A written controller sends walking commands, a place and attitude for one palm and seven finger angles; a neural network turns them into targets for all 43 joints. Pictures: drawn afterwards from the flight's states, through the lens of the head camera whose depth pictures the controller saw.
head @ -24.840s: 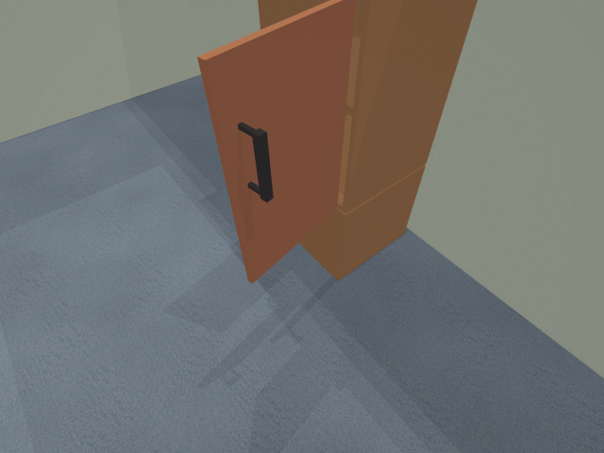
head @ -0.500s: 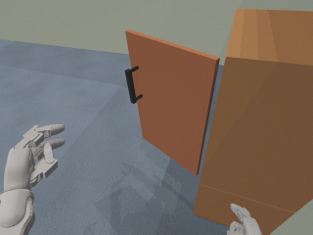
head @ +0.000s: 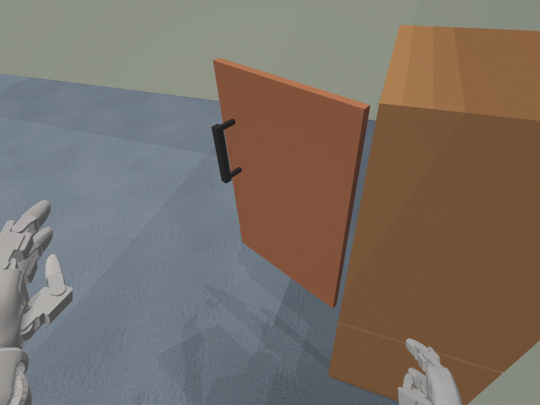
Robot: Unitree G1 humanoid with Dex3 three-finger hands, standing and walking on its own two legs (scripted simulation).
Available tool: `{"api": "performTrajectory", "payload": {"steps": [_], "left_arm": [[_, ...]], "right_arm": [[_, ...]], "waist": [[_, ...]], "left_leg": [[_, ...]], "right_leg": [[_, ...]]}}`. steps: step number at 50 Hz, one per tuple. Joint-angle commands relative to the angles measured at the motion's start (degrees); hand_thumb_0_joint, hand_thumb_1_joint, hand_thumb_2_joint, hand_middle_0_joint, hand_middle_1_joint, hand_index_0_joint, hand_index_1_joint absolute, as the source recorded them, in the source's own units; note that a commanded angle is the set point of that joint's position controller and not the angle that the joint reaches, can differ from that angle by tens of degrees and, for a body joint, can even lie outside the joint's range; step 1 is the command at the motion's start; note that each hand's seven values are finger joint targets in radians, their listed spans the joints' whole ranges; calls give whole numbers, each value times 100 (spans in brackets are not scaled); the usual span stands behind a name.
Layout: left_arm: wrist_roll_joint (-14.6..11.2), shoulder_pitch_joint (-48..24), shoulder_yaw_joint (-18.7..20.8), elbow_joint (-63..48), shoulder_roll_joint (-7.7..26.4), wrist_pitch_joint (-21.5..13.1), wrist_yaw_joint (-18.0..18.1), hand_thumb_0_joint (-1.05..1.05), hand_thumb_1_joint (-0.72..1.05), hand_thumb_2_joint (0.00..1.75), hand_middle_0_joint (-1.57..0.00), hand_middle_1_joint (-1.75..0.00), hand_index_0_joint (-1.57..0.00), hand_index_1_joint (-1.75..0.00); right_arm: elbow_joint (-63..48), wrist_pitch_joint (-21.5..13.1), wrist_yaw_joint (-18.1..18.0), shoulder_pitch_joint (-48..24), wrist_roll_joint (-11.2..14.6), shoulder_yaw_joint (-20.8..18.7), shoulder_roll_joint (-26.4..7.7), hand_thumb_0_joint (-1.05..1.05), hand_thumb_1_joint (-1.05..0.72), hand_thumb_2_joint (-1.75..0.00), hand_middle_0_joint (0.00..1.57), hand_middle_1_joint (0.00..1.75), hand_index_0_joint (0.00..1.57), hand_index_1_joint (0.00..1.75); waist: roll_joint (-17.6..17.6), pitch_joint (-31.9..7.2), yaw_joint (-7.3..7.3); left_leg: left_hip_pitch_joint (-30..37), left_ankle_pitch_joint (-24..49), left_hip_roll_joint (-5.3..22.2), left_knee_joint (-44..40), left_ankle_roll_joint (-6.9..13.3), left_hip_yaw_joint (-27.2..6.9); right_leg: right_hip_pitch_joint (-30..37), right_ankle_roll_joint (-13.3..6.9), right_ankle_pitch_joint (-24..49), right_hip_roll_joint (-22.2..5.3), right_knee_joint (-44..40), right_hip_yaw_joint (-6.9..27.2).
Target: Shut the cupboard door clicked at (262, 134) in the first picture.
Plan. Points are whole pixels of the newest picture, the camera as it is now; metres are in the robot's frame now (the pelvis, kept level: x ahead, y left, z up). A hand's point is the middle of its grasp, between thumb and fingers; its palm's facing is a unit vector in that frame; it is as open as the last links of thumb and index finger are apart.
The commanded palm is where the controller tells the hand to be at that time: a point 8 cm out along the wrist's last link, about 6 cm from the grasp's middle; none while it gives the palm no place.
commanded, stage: step back with the hand held close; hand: left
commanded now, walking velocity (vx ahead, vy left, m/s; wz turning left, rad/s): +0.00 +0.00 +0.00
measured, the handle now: (228, 151) +0.66 +0.19 +0.04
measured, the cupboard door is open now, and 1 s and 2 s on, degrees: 67 67 67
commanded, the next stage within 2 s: stop stepping back and stand still in 1.48 s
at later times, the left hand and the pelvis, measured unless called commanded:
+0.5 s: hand (45, 294) +0.18 +0.29 +0.16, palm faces +0.37 -0.79 -0.48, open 7.4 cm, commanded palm +0.12 +0.32 +0.17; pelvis -0.02 +0.03 -0.01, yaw -2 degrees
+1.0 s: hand out of the picture +0.10 +0.31 +0.16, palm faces +0.49 -0.77 -0.41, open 7.4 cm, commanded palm +0.04 +0.34 +0.17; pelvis -0.10 +0.04 -0.02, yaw +1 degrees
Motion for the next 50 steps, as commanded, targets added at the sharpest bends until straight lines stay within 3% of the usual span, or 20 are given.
{"api": "performTrajectory", "payload": {"steps": [1,5,6,7,10,12,16,18,21,25,28,32,33,37,38,42,43,44,47,50], "left_arm": [[10,-523,848,-1137,1178,-367,82,0,90,90,-20,-30,-20,-30],[8,-513,772,-1131,1100,-362,61,0,90,90,-20,-30,-20,-30],[66,-1009,1335,-1475,1736,-553,136,0,90,90,-20,-30,-20,-30],[72,-602,1059,-1095,1399,-592,127,0,90,90,-20,-30,-20,-30],[109,-304,917,-983,1279,-663,134,0,90,90,-20,-30,-20,-30],[104,-232,937,-1114,1339,-683,173,0,90,90,-20,-30,-20,-30],[70,-23,1120,-1269,1519,-670,220,0,90,90,-20,-30,-20,-30],[69,48,1296,-1358,1698,-673,255,0,90,90,-20,-30,-20,-30],[48,229,1263,-1461,1623,-691,283,0,90,90,-20,-30,-20,-30],[64,338,1270,-1569,1595,-738,324,0,90,90,-20,-30,-20,-30],[127,303,1416,-1590,1684,-812,366,0,90,90,-20,-30,-20,-30],[236,129,1306,-1609,1453,-956,386,0,90,90,-20,-30,-20,-30],[280,73,1448,-1671,1583,-1007,387,0,90,90,-20,-30,-20,-30],[344,-67,1373,-1841,1412,-1105,373,0,90,90,-20,-30,-20,-30],[357,-71,1515,-1890,1566,-1123,371,0,90,90,-20,-30,-20,-30],[352,-85,1358,-1941,1354,-1171,369,0,90,90,-20,-30,-20,-30],[369,-61,1527,-1901,1527,-1175,381,0,90,90,-20,-30,-20,-30],[343,-78,1315,-1871,1312,-1169,380,0,90,90,-20,-30,-20,-30],[324,-250,1171,-1838,1333,-1185,456,0,90,90,-20,-30,-20,-30],[317,-278,1237,-1915,1508,-1234,544,0,90,90,-20,-30,-20,-30]], "right_arm": [[-927,-275,-39,-778,-14,-166,-525,0,-90,-90,20,30,20,30],[-922,-258,-38,-785,-14,-175,-533,0,-90,-90,20,30,20,30],[-1084,-116,-29,-749,25,-251,-723,0,-90,-90,20,30,20,30],[-971,-33,-53,-738,-20,-248,-656,0,-90,-90,20,30,20,30],[-1025,132,-58,-670,2,-305,-643,0,-90,-90,20,30,20,30],[-1075,218,-86,-659,16,-339,-670,0,-90,-90,20,30,20,30],[-1219,373,-163,-688,37,-361,-687,0,-90,-90,20,30,20,30],[-1259,432,-194,-688,28,-378,-717,0,-90,-90,20,30,20,30],[-1355,495,-198,-632,55,-371,-705,0,-90,-90,20,30,20,30],[-1422,486,-205,-591,35,-363,-743,0,-90,-90,20,30,20,30],[-1423,417,-218,-562,15,-393,-823,0,-90,-90,20,30,20,30],[-1435,283,-218,-442,5,-383,-836,0,-90,-90,20,30,20,30],[-1432,233,-228,-474,-1,-405,-884,0,-90,-90,20,30,20,30],[-1376,80,-204,-341,-43,-414,-855,0,-90,-90,20,30,20,30],[-1353,44,-198,-351,-59,-428,-890,0,-90,-90,20,30,20,30],[-1280,-41,-155,-242,-59,-423,-814,0,-90,-90,20,30,20,30],[-1249,-57,-156,-250,-86,-448,-851,0,-90,-90,20,30,20,30],[-1239,-56,-145,-212,-79,-413,-742,0,-90,-90,20,30,20,30],[-1086,-43,-89,-174,-129,-388,-657,0,-90,-90,20,30,20,30],[-1001,-27,-89,-199,-122,-363,-589,0,-90,-90,20,30,20,30]], "waist": [[-134,-95,17],[-168,-137,2],[-81,-76,-176],[-336,-200,-224],[-482,-556,-252],[-306,-747,-273],[-432,-884,-279],[-409,-949,-269],[-313,-951,-286],[-45,-803,-290],[89,-614,-287],[340,-294,-342],[397,-335,-314],[511,-385,-325],[460,-415,-309],[171,-440,-346],[38,-418,-331],[-143,-309,-369],[-677,-113,-437],[-817,-347,-468]], "left_leg": [[366,1015,155,-297,96,-79],[403,1041,160,-300,103,-71],[90,692,288,91,203,-223],[41,658,270,246,200,-261],[-90,963,297,450,149,-205],[-58,1242,361,413,141,-219],[-83,1954,499,341,146,-311],[-215,2002,520,310,129,-346],[-432,1906,609,182,136,-435],[-1014,1145,731,-124,185,-631],[-1782,-181,820,-452,289,-814],[-2905,-2125,984,-931,437,-1138],[-3149,-2396,1060,-1064,488,-1279],[-3547,-2765,1204,-1128,544,-1381],[-3532,-2761,1177,-1085,537,-1398],[-3362,-2803,982,-682,430,-1146],[-3274,-2781,900,-538,398,-1088],[-3054,-2547,745,-240,313,-927],[-2065,-1687,441,782,87,-687],[-1503,-1090,366,1017,25,-608]], "right_leg": [[-628,145,1182,-228,-486,128],[-608,154,1204,-238,-501,136],[-1111,190,1507,-575,-689,721],[-1118,171,1741,-749,-641,741],[-1034,160,2481,-924,-289,726],[-1041,162,2479,-899,-105,652],[-1027,195,2613,-714,186,502],[-950,181,2579,-686,261,486],[-886,177,2286,-595,406,500],[-788,189,1515,-468,520,483],[-499,211,966,-344,622,480],[-138,228,330,-201,972,431],[90,253,345,-116,1111,386],[331,258,333,-13,1548,320],[320,242,324,-2,1515,343],[-62,126,-60,-139,1328,559],[-229,87,-289,-207,1105,709],[-657,-11,-521,-387,814,915],[-2142,-323,-1097,-1034,-97,1699],[-2431,-357,-605,-1205,-129,1609]]}}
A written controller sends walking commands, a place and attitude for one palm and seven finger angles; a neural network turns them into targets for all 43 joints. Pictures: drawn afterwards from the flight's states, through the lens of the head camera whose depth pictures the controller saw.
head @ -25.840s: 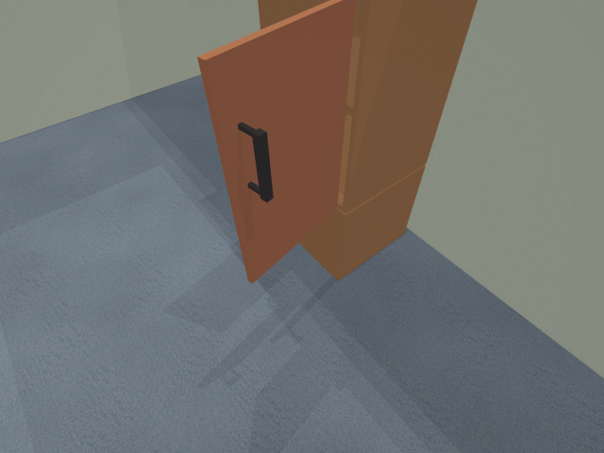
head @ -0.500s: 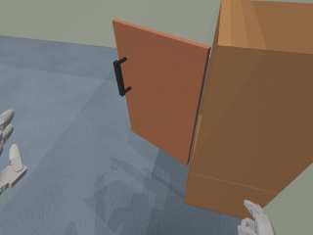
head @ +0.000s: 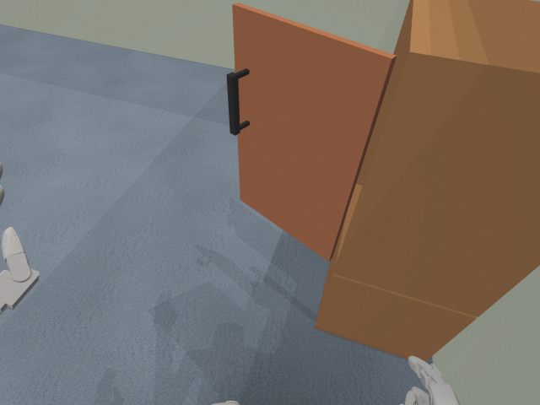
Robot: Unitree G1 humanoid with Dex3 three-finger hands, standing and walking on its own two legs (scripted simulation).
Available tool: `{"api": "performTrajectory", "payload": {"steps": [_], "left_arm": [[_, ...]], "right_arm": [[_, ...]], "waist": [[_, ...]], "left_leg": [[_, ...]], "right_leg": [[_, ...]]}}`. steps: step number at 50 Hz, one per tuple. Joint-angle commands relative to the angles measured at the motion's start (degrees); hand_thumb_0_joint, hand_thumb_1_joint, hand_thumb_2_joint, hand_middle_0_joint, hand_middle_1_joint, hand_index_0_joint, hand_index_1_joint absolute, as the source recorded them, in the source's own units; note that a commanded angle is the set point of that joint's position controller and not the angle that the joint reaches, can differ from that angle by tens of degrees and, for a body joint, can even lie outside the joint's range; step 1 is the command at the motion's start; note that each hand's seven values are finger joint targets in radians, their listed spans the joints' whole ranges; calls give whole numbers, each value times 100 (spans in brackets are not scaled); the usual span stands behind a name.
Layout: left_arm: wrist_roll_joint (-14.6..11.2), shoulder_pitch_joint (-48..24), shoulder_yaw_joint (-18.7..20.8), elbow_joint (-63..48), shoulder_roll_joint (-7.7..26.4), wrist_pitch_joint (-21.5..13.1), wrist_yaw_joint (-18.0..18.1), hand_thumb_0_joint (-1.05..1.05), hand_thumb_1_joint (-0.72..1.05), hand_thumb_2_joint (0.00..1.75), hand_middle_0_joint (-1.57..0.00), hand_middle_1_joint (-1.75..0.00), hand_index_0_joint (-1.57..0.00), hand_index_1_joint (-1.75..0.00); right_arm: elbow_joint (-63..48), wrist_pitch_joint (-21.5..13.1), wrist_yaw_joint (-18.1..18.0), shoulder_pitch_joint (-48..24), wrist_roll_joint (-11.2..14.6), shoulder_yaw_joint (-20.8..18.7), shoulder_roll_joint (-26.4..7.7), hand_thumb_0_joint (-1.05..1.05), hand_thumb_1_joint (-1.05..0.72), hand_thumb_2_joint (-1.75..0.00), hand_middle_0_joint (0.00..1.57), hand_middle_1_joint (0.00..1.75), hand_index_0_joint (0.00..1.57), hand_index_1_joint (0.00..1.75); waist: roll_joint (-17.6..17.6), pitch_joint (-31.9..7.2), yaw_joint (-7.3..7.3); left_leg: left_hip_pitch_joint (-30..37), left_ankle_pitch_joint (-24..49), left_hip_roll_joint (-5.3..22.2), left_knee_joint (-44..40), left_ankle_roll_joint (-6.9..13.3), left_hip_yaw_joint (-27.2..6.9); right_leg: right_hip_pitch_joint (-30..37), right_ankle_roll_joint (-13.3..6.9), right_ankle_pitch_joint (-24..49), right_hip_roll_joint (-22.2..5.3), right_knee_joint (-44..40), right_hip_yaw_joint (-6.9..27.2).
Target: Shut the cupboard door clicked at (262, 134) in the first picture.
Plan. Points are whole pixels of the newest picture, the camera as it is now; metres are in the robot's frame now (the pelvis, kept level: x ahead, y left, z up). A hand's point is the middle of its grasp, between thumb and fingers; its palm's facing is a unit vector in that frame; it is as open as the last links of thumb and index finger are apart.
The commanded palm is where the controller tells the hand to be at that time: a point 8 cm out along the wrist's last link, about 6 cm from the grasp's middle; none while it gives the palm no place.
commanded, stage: step back with the hand held close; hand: left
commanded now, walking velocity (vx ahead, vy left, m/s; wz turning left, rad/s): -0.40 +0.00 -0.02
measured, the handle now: (239, 102) +0.75 +0.14 +0.06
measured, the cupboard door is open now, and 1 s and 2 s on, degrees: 67 67 67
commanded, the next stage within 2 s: stop stepping back and stand still in 0.48 s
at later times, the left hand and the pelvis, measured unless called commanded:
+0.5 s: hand (8, 334) +0.14 +0.25 +0.19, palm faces +0.32 -0.87 -0.37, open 7.4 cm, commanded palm +0.06 +0.30 +0.19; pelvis -0.09 +0.01 +0.00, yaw -3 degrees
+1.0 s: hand out of the picture +0.03 +0.28 +0.20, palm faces +0.33 -0.83 -0.44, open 7.4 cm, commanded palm -0.01 +0.33 +0.19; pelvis -0.17 +0.05 +0.01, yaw -5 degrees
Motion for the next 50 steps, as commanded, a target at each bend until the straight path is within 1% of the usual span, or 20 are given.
{"api": "performTrajectory", "payload": {"steps": [1,3,5,7,12,17,19,23,25,27,28,29,32,34,36,39,44,46,48,50], "left_arm": [[-10,-485,725,-1139,1334,-387,190,0,90,90,-20,-30,-20,-30],[-13,-372,883,-1259,1438,-455,205,0,90,90,-20,-30,-20,-30],[28,-208,1023,-1384,1331,-541,165,0,90,90,-20,-30,-20,-30],[14,-313,1205,-1580,1470,-588,85,0,90,90,-20,-30,-20,-30],[-217,225,819,-1290,1123,-563,-34,0,90,90,-20,-30,-20,-30],[-213,-608,652,-1304,1396,-650,-20,0,90,90,-20,-30,-20,-30],[-183,-1141,358,-1481,1238,-605,-27,0,90,90,-20,-30,-20,-30],[-354,51,1080,-1361,1686,-444,-90,0,90,90,-20,-30,-20,-30],[-424,359,1176,-1374,1693,-449,-106,0,90,90,-20,-30,-20,-30],[-407,422,1119,-1473,1780,-468,-43,0,90,90,-20,-30,-20,-30],[-366,310,1154,-1482,1818,-425,20,0,90,90,-20,-30,-20,-30],[-279,237,907,-1322,1603,-332,45,0,90,90,-20,-30,-20,-30],[-122,-802,576,-772,1378,-167,150,0,90,90,-20,-30,-20,-30],[-104,-1088,565,-838,1399,-225,160,0,90,90,-20,-30,-20,-30],[-142,-456,647,-884,1273,-324,98,0,90,90,-20,-30,-20,-30],[-170,-256,645,-1717,1243,-294,10,0,90,90,-20,-30,-20,-30],[-166,387,760,-1667,1339,-54,68,0,90,90,-20,-30,-20,-30],[-187,457,920,-1330,1429,29,136,0,90,90,-20,-30,-20,-30],[-204,268,941,-1067,1386,128,184,0,90,90,-20,-30,-20,-30],[-119,-539,637,-803,1255,143,226,0,90,90,-20,-30,-20,-30]], "right_arm": [[-816,-288,-79,-559,5,-283,-674,0,-90,-90,20,30,20,30],[-856,-322,-115,-633,7,-300,-757,0,-90,-90,20,30,20,30],[-953,-410,-154,-775,17,-296,-887,0,-90,-90,20,30,20,30],[-903,-503,-130,-717,-47,-384,-849,0,-90,-90,20,30,20,30],[-722,-648,6,-646,-66,-323,-698,0,-90,-90,20,30,20,30],[-410,-589,0,-561,-109,-258,-655,0,-90,-90,20,30,20,30],[-335,-648,-46,-585,-31,-320,-622,0,-90,-90,20,30,20,30],[-748,-496,-41,-958,-24,-353,-699,0,-90,-90,20,30,20,30],[-819,-327,-42,-964,-55,-310,-606,0,-90,-90,20,30,20,30],[-733,-317,-65,-809,-48,-264,-479,0,-90,-90,20,30,20,30],[-596,-346,-73,-727,-106,-273,-518,0,-90,-90,20,30,20,30],[-500,-296,-66,-675,-135,-204,-421,0,-90,-90,20,30,20,30],[-511,-326,-193,-565,-43,-86,-616,0,-90,-90,20,30,20,30],[-576,-549,-295,-631,48,-210,-886,0,-90,-90,20,30,20,30],[-643,-708,-227,-475,53,-216,-842,0,-90,-90,20,30,20,30],[-720,-757,-80,-515,-29,-227,-680,0,-90,-90,20,30,20,30],[-692,-663,26,-435,-91,-193,-554,0,-90,-90,20,30,20,30],[-568,-560,-36,-345,-103,-286,-582,0,-90,-90,20,30,20,30],[-456,-400,-67,-328,-120,-316,-661,0,-90,-90,20,30,20,30],[-432,-302,-88,-401,-77,-208,-628,0,-90,-90,20,30,20,30]], "waist": [[-434,-358,-217],[107,-355,-207],[1263,-522,-122],[1336,-789,-75],[1062,-704,-44],[266,-1066,-153],[93,-1530,-241],[856,-1214,-86],[762,-843,-129],[-364,-413,-195],[-677,-231,-193],[-880,89,-229],[28,612,-365],[1043,351,-167],[1465,-219,-160],[1260,-841,-85],[560,-839,-204],[-444,-658,-251],[-710,-243,-293],[-804,371,-391]], "left_leg": [[582,-777,421,-407,-104,-719],[272,-1129,680,-1182,7,-1086],[-1230,-2665,1528,-2716,365,-2020],[-1484,-2753,1966,-3156,473,-2338],[4,-1455,1576,-2879,49,-1536],[1987,1409,1085,-1315,-486,-512],[2763,2172,901,-1148,-483,-239],[1676,-120,1121,-2288,-379,-845],[1055,-1229,895,-1904,-701,-608],[1934,-398,170,538,-807,-150],[2039,-416,70,1554,-765,-359],[1457,-521,170,1958,-652,-601],[794,61,390,-505,-422,-721],[423,-438,1038,-2132,-78,-1774],[183,-2970,1377,-3314,-87,-2598],[445,-2391,1153,-3308,-390,-2015],[793,-917,325,-1836,-532,-539],[1578,-416,114,-353,-486,-376],[1492,-250,141,915,-465,-484],[1041,-592,351,782,-335,-595]], "right_leg": [[-609,-569,-942,-1052,-1274,1374],[-325,-361,-1077,-600,-856,877],[1304,-39,-691,209,795,157],[1816,-16,-738,445,1835,47],[1024,-164,-1613,416,332,-187],[161,-460,-57,-544,-1659,681],[-81,-260,423,-384,-1243,217],[331,-215,-1389,172,-978,-120],[140,-613,-2126,-76,-1295,46],[-1917,-1088,-2756,-1332,-2436,1206],[-2530,-1340,-2431,-1988,-2656,1713],[-2209,-1350,-1419,-2046,-2326,1329],[-941,-469,-482,-902,-1027,327],[-23,-90,-1058,48,-376,-14],[763,-103,-1486,414,257,-7],[1390,-181,-1338,543,-40,-111],[1337,-492,-1185,-88,-1588,150],[-150,-911,-2340,-799,-2090,948],[-1128,-1304,-2990,-1403,-2289,1635],[-1319,-1118,-3184,-1439,-1997,1362]]}}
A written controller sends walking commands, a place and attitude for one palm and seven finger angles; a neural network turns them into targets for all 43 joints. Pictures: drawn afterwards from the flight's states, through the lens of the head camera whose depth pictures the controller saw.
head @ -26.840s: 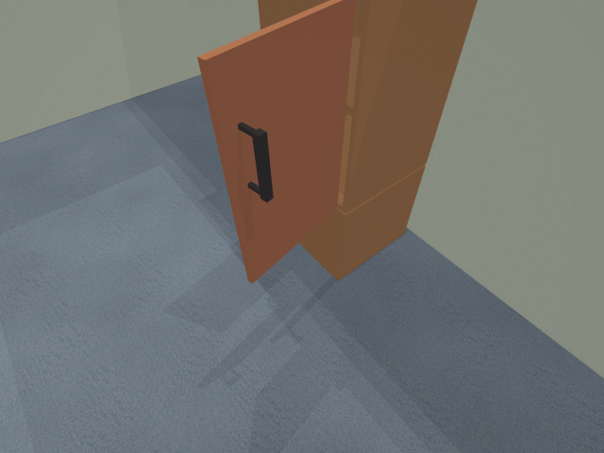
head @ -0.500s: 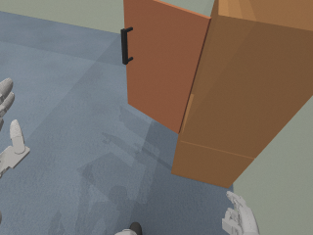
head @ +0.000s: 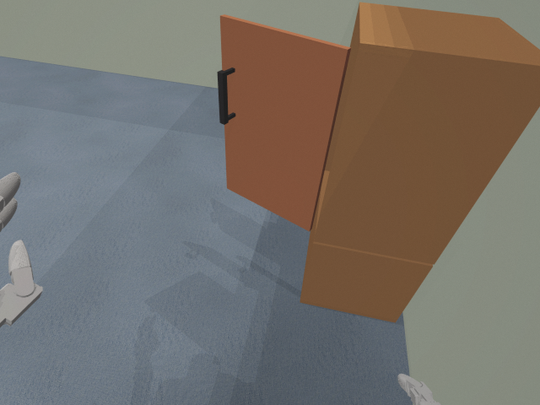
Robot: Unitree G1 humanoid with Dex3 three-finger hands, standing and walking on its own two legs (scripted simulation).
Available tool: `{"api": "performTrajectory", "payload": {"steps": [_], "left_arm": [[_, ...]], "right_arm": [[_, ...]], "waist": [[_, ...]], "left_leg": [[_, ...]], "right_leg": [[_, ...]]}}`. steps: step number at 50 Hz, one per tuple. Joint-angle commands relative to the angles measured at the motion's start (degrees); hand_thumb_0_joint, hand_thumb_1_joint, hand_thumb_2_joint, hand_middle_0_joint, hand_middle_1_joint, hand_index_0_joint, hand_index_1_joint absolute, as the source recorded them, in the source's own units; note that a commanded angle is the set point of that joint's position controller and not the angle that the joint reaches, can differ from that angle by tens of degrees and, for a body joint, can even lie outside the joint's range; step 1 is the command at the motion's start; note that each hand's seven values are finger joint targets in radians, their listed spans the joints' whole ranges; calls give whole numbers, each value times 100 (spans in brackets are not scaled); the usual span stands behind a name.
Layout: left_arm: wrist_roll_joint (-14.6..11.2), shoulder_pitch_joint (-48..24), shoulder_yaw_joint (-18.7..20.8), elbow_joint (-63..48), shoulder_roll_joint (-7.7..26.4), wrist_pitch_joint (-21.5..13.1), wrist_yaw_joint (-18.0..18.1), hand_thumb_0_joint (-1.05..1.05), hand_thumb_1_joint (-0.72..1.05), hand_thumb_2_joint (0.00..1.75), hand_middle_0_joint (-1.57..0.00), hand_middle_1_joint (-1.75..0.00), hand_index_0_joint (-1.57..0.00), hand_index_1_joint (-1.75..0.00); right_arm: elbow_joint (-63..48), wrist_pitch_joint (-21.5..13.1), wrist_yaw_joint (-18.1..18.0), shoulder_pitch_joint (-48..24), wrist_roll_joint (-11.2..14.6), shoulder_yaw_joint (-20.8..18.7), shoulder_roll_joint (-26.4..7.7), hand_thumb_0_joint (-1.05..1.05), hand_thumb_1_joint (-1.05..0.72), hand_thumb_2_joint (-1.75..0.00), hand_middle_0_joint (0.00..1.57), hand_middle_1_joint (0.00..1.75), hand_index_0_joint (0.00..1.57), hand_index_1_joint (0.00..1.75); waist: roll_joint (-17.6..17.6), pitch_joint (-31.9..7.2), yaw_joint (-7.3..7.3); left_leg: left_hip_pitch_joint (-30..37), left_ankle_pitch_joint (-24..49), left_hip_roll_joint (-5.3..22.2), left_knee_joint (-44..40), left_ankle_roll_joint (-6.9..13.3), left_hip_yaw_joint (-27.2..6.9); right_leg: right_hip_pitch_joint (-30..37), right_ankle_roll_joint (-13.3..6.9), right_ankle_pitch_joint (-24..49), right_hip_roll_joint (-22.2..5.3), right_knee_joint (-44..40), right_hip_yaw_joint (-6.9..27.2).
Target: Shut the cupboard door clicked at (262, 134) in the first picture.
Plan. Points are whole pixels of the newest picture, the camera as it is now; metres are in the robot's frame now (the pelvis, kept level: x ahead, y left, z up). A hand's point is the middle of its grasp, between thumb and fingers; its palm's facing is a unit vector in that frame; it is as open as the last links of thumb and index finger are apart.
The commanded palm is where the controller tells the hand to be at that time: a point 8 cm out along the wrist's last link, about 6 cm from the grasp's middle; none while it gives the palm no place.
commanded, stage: stop stepping back and stand still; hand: left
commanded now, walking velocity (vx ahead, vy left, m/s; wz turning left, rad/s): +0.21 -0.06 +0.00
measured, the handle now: (227, 96) +0.92 +0.16 +0.05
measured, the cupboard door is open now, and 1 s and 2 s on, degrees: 67 67 67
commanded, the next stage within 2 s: let the arm hang, fingers relaxed in 0.92 s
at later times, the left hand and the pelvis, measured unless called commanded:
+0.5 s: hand out of the picture +0.17 +0.30 +0.17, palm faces +0.50 -0.76 -0.42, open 7.4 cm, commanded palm +0.11 +0.32 +0.18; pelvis -0.02 +0.02 +0.01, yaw +1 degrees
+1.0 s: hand out of the picture +0.19 +0.33 +0.16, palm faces +0.44 -0.79 -0.44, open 7.4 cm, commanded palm none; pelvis +0.00 +0.06 +0.00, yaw +1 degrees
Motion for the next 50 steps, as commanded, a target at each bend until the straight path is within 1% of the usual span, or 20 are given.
{"api": "performTrajectory", "payload": {"steps": [1,2,3,4,5,6,8,11,12,13,14,15,18,21,25,28,31,36,39,50], "left_arm": [[101,-1644,574,-114,761,-124,258,0,90,90,-20,-30,-20,-30],[142,-1962,461,-23,716,-107,245,0,90,90,-20,-30,-20,-30],[149,-2293,343,-159,663,-107,210,0,90,90,-20,-30,-20,-30],[152,-2284,369,-218,707,-156,217,0,90,90,-20,-30,-20,-30],[145,-2171,456,-294,769,-178,185,0,90,90,-20,-30,-20,-30],[141,-1924,481,-317,790,-155,124,0,90,90,-20,-30,-20,-30],[141,-1454,588,-659,838,-158,55,0,90,90,-20,-30,-20,-30],[124,-688,593,-1046,732,-164,79,0,90,90,-20,-30,-20,-30],[150,-519,715,-1074,836,-160,107,0,90,90,-20,-30,-20,-30],[179,-277,983,-975,1074,-163,140,0,90,90,-20,-30,-20,-30],[140,-490,974,-1063,1038,-203,145,0,90,90,-20,-30,-20,-30],[103,-984,1118,-1213,1231,-314,209,0,90,90,-20,-30,-20,-30],[110,-796,861,-248,844,-338,257,0,90,90,-20,-30,-20,-30],[156,-1034,643,17,746,-402,246,0,90,90,-20,-30,-20,-30],[193,-1251,449,-278,655,-393,290,0,90,90,-20,-30,-20,-30],[161,-1141,606,-720,803,-428,272,0,90,90,-20,-30,-20,-30],[192,-1056,771,-871,841,-487,213,0,90,90,-20,-30,-20,-30],[122,-666,766,-671,679,-514,182,0,90,90,-20,-30,-20,-30],[81,-419,771,-598,658,-458,152,0,90,90,-20,-30,-20,-30],[69,-768,676,-632,671,-327,157,0,90,90,-20,-30,-20,-30]], "right_arm": [[-667,-93,-172,-645,22,-271,-865,0,-90,-90,20,30,20,30],[-676,-115,-215,-689,42,-263,-910,0,-90,-90,20,30,20,30],[-749,-186,-266,-730,99,-274,-990,0,-90,-90,20,30,20,30],[-805,-286,-281,-733,107,-246,-1033,0,-90,-90,20,30,20,30],[-817,-368,-245,-833,87,-184,-905,0,-90,-90,20,30,20,30],[-875,-415,-198,-901,48,-182,-848,0,-90,-90,20,30,20,30],[-914,-458,-81,-919,45,-263,-812,0,-90,-90,20,30,20,30],[-1021,-348,-1,-934,14,-244,-757,0,-90,-90,20,30,20,30],[-1032,-285,7,-881,7,-254,-735,0,-90,-90,20,30,20,30],[-1010,-194,17,-763,-15,-283,-718,0,-90,-90,20,30,20,30],[-1012,-110,24,-736,-41,-312,-663,0,-90,-90,20,30,20,30],[-906,-108,23,-728,-23,-348,-758,0,-90,-90,20,30,20,30],[-798,-147,-24,-592,60,-370,-769,0,-90,-90,20,30,20,30],[-815,-185,-145,-762,70,-314,-761,0,-90,-90,20,30,20,30],[-800,-351,-231,-766,56,-326,-786,0,-90,-90,20,30,20,30],[-906,-403,-248,-779,131,-447,-996,0,-90,-90,20,30,20,30],[-864,-411,-197,-822,113,-293,-832,0,-90,-90,20,30,20,30],[-902,-408,-96,-733,154,-316,-801,0,-90,-90,20,30,20,30],[-962,-336,-65,-721,154,-272,-753,0,-90,-90,20,30,20,30],[-1058,-179,-113,-841,167,-200,-695,0,-90,-90,20,30,20,30]], "waist": [[-626,823,-209],[-241,958,-206],[476,1050,-213],[1397,955,-177],[1814,777,-70],[1530,733,28],[1030,257,155],[1286,-6,117],[1014,-13,97],[405,-78,80],[-415,-31,63],[-715,44,67],[-64,313,-60],[-397,604,17],[-483,299,104],[347,-102,109],[924,3,76],[491,-459,55],[511,-557,34],[434,-369,42]], "left_leg": [[973,-804,406,471,185,-283],[868,-1157,418,-257,284,-354],[782,-1653,647,-1203,387,-978],[613,-2972,1293,-2497,592,-2355],[158,-3852,1644,-3317,535,-3089],[-275,-3732,1654,-3553,305,-3031],[-384,-3064,1443,-3349,254,-2184],[-685,-2429,1004,-2744,203,-1058],[-813,-2132,724,-2119,122,-731],[-909,-1552,383,-871,77,-344],[-955,-758,130,699,50,28],[-1190,-532,132,1728,12,27],[-865,-416,399,1980,41,-211],[-359,-234,434,1042,114,119],[1038,81,266,-601,241,479],[1930,1181,962,-1254,492,-417],[1190,1117,1159,-1654,528,-833],[1296,1919,852,-1156,289,-202],[1377,2281,846,-1113,234,-133],[1200,1373,768,-1258,227,-43]], "right_leg": [[-2409,-486,-2898,-1498,-1089,1167],[-2256,-304,-2831,-1117,-556,801],[-2107,-64,-2361,-642,277,307],[-1905,231,-1713,-93,1309,-70],[-1422,284,-1302,113,2153,-25],[-972,248,-1090,109,2502,94],[-216,211,-960,166,2152,-59],[1036,86,-1052,176,251,-325],[1247,-3,-1087,-53,-388,11],[1112,-258,-1382,-716,-954,868],[609,-729,-1914,-1757,-1661,2346],[306,-1097,-1852,-2403,-1975,2901],[-465,-840,-1865,-2061,-1752,2117],[-717,-640,-1532,-1801,-1726,1540],[-617,-333,-1004,-1395,-1126,896],[-582,234,366,-762,42,337],[-172,415,465,-440,169,-47],[391,303,1679,-587,-79,138],[423,299,2044,-603,-52,103],[336,317,1730,-681,-347,229]]}}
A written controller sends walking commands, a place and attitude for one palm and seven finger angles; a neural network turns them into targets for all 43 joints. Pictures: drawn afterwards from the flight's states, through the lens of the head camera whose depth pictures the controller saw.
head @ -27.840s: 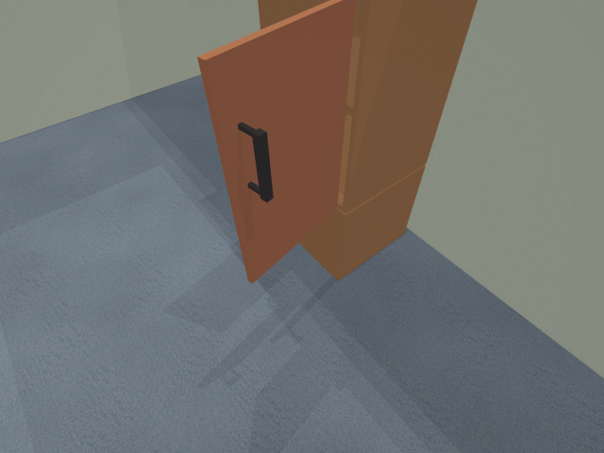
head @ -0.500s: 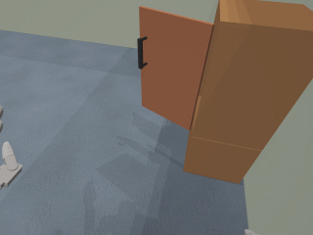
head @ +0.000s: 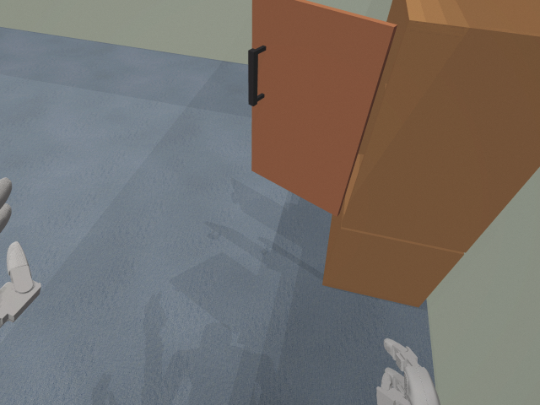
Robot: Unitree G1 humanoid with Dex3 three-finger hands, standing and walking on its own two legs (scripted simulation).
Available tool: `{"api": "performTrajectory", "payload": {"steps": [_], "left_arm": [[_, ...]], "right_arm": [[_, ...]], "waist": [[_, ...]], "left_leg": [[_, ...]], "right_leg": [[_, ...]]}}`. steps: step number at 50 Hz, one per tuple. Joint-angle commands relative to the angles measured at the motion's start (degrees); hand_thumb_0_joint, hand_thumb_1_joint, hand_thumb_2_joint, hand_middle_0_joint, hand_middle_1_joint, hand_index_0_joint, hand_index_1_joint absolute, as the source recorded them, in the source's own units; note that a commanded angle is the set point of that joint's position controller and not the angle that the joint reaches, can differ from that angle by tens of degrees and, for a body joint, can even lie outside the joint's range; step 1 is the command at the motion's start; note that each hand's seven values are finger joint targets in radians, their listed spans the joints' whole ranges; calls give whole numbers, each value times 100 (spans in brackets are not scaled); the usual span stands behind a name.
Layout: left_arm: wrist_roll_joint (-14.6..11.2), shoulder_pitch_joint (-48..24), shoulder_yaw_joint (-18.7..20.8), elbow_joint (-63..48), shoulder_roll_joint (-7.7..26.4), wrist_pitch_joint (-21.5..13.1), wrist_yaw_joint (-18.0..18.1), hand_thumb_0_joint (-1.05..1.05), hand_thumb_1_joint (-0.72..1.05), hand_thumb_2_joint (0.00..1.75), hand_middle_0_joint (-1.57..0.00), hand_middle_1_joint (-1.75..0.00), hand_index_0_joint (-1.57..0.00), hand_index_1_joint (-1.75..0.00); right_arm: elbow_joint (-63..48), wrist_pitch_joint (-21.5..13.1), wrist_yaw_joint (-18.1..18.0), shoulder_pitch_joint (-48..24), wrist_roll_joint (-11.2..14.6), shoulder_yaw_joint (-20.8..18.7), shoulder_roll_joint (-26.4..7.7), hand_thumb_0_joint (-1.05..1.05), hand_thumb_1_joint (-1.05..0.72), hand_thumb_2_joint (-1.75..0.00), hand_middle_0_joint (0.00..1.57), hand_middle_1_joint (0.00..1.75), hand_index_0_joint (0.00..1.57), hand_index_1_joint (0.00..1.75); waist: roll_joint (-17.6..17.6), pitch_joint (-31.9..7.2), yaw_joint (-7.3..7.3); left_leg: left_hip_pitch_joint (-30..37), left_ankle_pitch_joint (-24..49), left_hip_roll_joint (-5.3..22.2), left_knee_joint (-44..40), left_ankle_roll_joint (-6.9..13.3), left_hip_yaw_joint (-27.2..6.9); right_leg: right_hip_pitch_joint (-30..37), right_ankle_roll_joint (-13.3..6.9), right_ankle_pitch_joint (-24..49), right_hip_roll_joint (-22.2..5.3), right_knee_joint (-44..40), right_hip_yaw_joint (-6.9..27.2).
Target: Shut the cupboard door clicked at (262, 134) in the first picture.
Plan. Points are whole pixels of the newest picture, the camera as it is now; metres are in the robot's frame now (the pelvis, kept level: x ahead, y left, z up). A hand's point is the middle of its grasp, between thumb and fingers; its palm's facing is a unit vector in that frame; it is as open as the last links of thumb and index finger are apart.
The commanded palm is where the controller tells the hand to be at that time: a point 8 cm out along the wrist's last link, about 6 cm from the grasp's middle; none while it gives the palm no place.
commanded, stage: let the arm hang, fingers relaxed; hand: left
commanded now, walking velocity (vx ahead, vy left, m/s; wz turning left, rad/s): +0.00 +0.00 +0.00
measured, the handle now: (257, 76) +0.92 +0.09 +0.05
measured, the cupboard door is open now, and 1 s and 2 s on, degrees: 67 67 67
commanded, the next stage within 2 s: look to check the result in 1.12 s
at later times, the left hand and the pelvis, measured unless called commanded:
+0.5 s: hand out of the picture -0.07 +0.19 -0.18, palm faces +0.03 -0.98 -0.20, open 7.1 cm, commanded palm none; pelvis -0.03 +0.00 +0.00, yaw +1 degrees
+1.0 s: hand out of the picture -0.05 +0.16 -0.17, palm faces +0.04 -0.99 -0.15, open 7.4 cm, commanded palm none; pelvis -0.04 +0.01 +0.00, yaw +0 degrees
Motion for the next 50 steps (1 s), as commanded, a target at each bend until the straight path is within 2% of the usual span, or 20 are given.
{"api": "performTrajectory", "payload": {"steps": [1,2,3,4,5,7,8,11,13,17,19,24,31,35,39,43,45,50], "left_arm": [[410,-597,-1849,3021,-87,487,-724,0,90,90,-20,-30,-20,-30],[461,-691,-1689,3301,-118,880,-863,0,90,90,-20,-30,-20,-30],[498,-848,-1774,3543,-247,917,-914,0,90,90,-20,-30,-20,-30],[469,-1009,-1811,3816,-209,925,-947,0,90,90,-20,-30,-20,-30],[470,-1182,-1835,4161,-162,918,-965,0,90,90,-20,-30,-20,-30],[466,-1439,-1910,4938,-133,904,-957,0,90,90,-20,-30,-20,-30],[461,-1526,-1963,5342,-120,917,-935,0,90,90,-20,-30,-20,-30],[436,-1659,-2094,6443,-228,974,-872,0,90,90,-20,-30,-20,-30],[432,-1662,-2125,7046,-202,965,-855,0,90,90,-20,-30,-20,-30],[422,-1408,-2071,7936,-525,938,-839,0,90,90,-20,-30,-20,-30],[412,-1324,-2092,8239,-535,919,-837,0,90,90,-20,-30,-20,-30],[393,-1190,-2166,8819,-695,903,-817,0,90,90,-20,-30,-20,-30],[410,-891,-2189,9224,-959,916,-770,0,90,90,-20,-30,-20,-30],[418,-802,-2186,9292,-1053,907,-743,0,90,90,-20,-30,-20,-30],[437,-750,-2174,9302,-1137,924,-726,0,90,90,-20,-30,-20,-30],[460,-687,-2161,9271,-1160,921,-716,0,90,90,-20,-30,-20,-30],[453,-714,-2150,9259,-1209,904,-721,0,90,90,-20,-30,-20,-30],[445,-788,-2138,9218,-1196,876,-724,0,90,90,-20,-30,-20,-30]], "right_arm": [[69,-646,411,-839,58,-612,-1948,0,-90,-90,20,30,20,30],[277,-404,439,-354,-48,-698,-1779,0,-90,-90,20,30,20,30],[343,-300,416,-165,-102,-666,-1657,0,-90,-90,20,30,20,30],[286,-170,400,-182,-101,-566,-1625,0,-90,-90,20,30,20,30],[298,-77,396,-244,-126,-509,-1606,0,-90,-90,20,30,20,30],[432,51,392,-266,-180,-437,-1547,0,-90,-90,20,30,20,30],[529,114,394,-201,-202,-411,-1491,0,-90,-90,20,30,20,30],[957,271,385,-123,-248,-318,-1290,0,-90,-90,20,30,20,30],[1251,308,373,-57,-236,-301,-1260,0,-90,-90,20,30,20,30],[1786,335,295,187,-243,-322,-953,0,-90,-90,20,30,20,30],[1982,334,267,355,-209,-343,-917,0,-90,-90,20,30,20,30],[2422,351,214,792,-171,-363,-780,0,-90,-90,20,30,20,30],[2727,343,171,1111,-168,-378,-600,0,-90,-90,20,30,20,30],[2827,336,168,1191,-168,-376,-481,0,-90,-90,20,30,20,30],[2865,344,170,1198,-172,-381,-385,0,-90,-90,20,30,20,30],[2855,345,172,1218,-169,-405,-376,0,-90,-90,20,30,20,30],[2843,334,172,1182,-183,-406,-336,0,-90,-90,20,30,20,30],[2838,309,170,1179,-176,-397,-310,0,-90,-90,20,30,20,30]], "waist": [[517,93,-172],[525,-338,-124],[233,-476,-95],[48,-437,-57],[-283,-310,-25],[-836,-182,-31],[-833,-159,-55],[-458,-34,-60],[54,31,-53],[877,111,-37],[782,125,-29],[296,453,-77],[-28,610,-64],[-101,645,-67],[-8,871,-56],[94,888,-44],[20,865,-53],[84,817,-73]], "left_leg": [[-131,2171,456,257,-3,-390],[192,2015,496,134,-49,-310],[214,2007,530,150,12,-412],[0,1679,564,-8,107,-568],[-170,1399,560,-151,161,-684],[-160,1144,453,-234,163,-788],[-72,1194,404,-259,132,-774],[106,857,290,-530,87,-727],[149,608,281,-701,61,-734],[83,-171,244,-974,43,-691],[143,-55,281,-988,49,-705],[243,-178,340,-1107,68,-695],[217,-475,388,-1310,133,-737],[221,-401,379,-1317,131,-686],[93,-645,381,-1425,137,-721],[15,-811,374,-1457,133,-727],[68,-681,348,-1409,123,-683],[187,-391,325,-1315,104,-608]], "right_leg": [[-530,-165,2399,-692,488,40],[-642,-203,1794,-629,295,343],[-616,-206,1502,-545,334,262],[-530,-168,1144,-525,304,187],[-459,-169,897,-491,256,191],[-403,-241,731,-565,103,346],[-408,-277,733,-611,76,393],[-380,-246,338,-627,-202,503],[-291,-234,97,-582,-364,510],[-129,-306,-78,-545,-651,523],[-50,-311,94,-551,-747,499],[-252,-307,-79,-526,-917,452],[-371,-254,-151,-445,-828,393],[-419,-237,-107,-439,-781,395],[-575,-213,-208,-410,-748,384],[-571,-197,-195,-366,-726,380],[-635,-203,-189,-390,-736,414],[-629,-219,-73,-425,-788,459]]}}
